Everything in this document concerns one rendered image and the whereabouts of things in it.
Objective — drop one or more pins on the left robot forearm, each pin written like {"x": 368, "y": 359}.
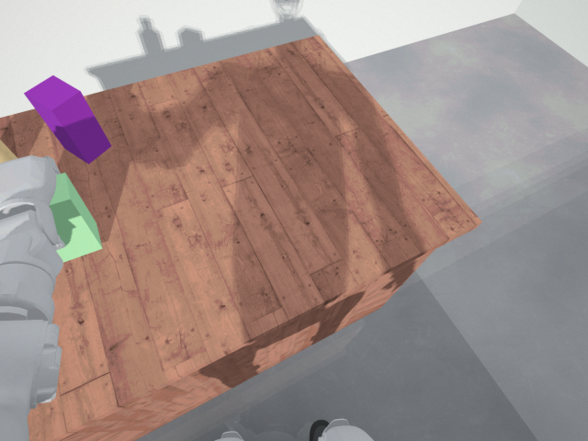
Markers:
{"x": 29, "y": 263}

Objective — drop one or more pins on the left robot hand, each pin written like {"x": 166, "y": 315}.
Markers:
{"x": 29, "y": 177}

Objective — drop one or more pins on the robot left upper arm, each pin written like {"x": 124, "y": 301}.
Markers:
{"x": 30, "y": 361}

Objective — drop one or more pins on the table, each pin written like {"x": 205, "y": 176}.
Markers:
{"x": 247, "y": 209}

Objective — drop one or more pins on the sponge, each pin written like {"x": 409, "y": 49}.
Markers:
{"x": 74, "y": 223}

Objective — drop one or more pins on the robot right foot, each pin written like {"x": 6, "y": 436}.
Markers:
{"x": 317, "y": 429}

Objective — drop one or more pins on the robot right shin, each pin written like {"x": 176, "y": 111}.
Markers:
{"x": 334, "y": 423}

